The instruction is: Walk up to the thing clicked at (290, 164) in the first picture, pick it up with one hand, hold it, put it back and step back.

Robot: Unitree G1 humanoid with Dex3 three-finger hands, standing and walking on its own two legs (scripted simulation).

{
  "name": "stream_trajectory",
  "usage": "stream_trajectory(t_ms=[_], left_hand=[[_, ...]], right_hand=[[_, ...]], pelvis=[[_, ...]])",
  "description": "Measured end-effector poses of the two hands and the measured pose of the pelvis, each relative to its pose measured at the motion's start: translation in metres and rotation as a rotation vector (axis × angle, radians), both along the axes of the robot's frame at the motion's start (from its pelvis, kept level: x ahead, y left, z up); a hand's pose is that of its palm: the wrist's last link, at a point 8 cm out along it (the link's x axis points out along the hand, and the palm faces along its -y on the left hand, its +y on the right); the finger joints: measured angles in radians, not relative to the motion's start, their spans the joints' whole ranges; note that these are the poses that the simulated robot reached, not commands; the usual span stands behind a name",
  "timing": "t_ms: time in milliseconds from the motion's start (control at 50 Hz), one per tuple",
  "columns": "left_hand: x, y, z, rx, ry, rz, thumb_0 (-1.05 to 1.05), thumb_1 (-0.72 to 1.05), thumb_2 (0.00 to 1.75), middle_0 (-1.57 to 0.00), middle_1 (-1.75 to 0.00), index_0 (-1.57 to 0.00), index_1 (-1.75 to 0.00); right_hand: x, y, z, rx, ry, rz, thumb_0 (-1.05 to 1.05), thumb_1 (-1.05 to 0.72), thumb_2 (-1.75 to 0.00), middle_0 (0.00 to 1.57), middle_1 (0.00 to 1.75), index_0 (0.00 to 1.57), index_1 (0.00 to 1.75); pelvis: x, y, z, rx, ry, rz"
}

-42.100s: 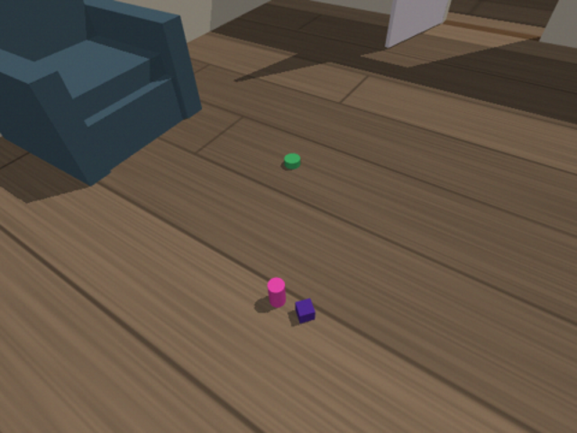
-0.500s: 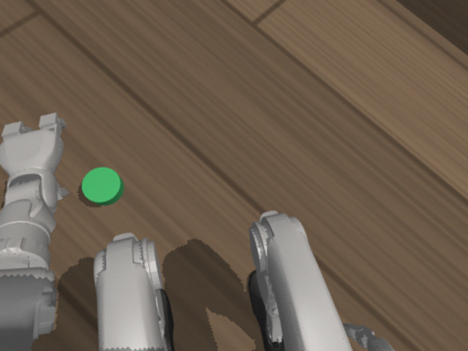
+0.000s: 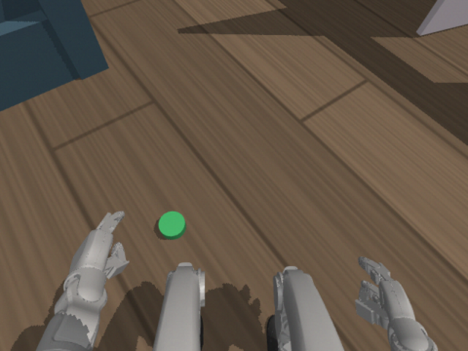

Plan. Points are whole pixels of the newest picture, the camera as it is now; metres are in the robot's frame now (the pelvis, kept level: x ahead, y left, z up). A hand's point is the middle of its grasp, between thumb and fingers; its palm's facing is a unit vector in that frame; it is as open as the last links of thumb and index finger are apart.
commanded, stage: home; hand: left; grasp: from above
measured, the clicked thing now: (172, 225) +0.49 +0.22 -0.52
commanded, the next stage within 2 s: none
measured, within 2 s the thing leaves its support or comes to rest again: neither
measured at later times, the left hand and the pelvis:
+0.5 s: hand (90, 262) +0.24 +0.19 +0.12, palm faces +0.12 -0.97 -0.21, open 7.4 cm; pelvis +0.07 +0.00 +0.17, yaw +3 degrees
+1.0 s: hand (82, 277) +0.23 +0.19 +0.13, palm faces +0.12 -0.97 -0.20, open 7.4 cm; pelvis +0.08 +0.00 +0.18, yaw +4 degrees
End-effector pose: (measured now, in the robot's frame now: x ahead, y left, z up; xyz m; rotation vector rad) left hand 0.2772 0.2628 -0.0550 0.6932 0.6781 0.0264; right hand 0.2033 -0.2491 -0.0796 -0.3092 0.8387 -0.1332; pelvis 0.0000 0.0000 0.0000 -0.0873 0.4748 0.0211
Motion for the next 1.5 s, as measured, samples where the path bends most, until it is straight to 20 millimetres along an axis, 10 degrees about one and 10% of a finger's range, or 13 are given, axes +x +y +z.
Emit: stream_trajectory(t_ms=[360, 580, 860, 1500], left_hand=[[-0.045, -0.021, 0.148, -0.367, 0.070, 0.344, 0.01, 0.90, 0.90, -0.21, -0.30, -0.21, -0.30], [-0.057, -0.026, 0.215, -0.431, 0.036, 0.374, 0.01, 0.90, 0.90, -0.20, -0.30, -0.20, -0.30], [-0.069, -0.029, 0.214, -0.447, 0.053, 0.378, 0.01, 0.91, 0.90, -0.20, -0.30, -0.20, -0.30], [-0.075, -0.027, 0.216, -0.439, 0.048, 0.358, 0.01, 0.91, 0.90, -0.20, -0.30, -0.20, -0.30]], right_hand=[[0.001, 0.023, 0.136, 0.033, -0.100, -0.083, 0.01, -0.90, -0.90, 0.20, 0.30, 0.21, 0.30], [0.017, 0.010, 0.191, -0.010, -0.207, -0.115, 0.01, -0.90, -0.90, 0.20, 0.30, 0.21, 0.30], [0.051, 0.014, 0.212, -0.013, -0.320, -0.026, 0.01, -0.90, -0.90, 0.20, 0.30, 0.21, 0.30], [0.024, 0.014, 0.202, -0.013, -0.281, -0.055, 0.01, -0.90, -0.90, 0.20, 0.30, 0.21, 0.30]], pelvis=[[0.053, 0.000, 0.133, 0.028, -0.179, 0.035], [0.080, 0.000, 0.175, 0.043, -0.266, 0.043], [0.080, -0.003, 0.180, 0.055, -0.307, 0.053], [0.070, -0.001, 0.179, 0.052, -0.317, 0.044]])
